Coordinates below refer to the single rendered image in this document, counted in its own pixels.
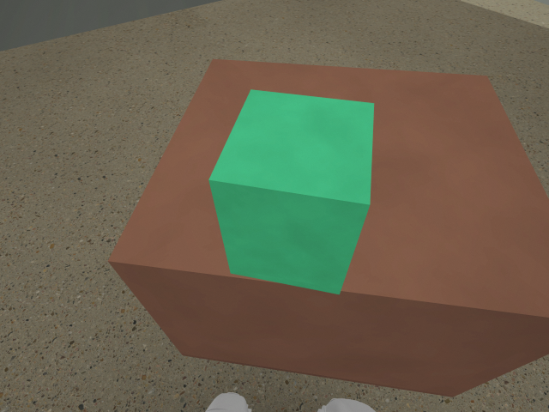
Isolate pedestal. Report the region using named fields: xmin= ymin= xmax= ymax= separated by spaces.
xmin=108 ymin=59 xmax=549 ymax=397

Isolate carton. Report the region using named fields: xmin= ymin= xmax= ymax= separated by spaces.
xmin=208 ymin=89 xmax=374 ymax=294

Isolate left robot thigh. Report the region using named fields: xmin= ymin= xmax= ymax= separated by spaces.
xmin=205 ymin=393 xmax=251 ymax=412

